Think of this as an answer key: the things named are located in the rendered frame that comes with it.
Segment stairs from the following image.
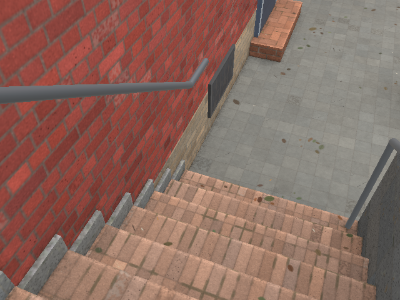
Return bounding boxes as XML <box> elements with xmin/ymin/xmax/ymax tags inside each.
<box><xmin>5</xmin><ymin>169</ymin><xmax>376</xmax><ymax>300</ymax></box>

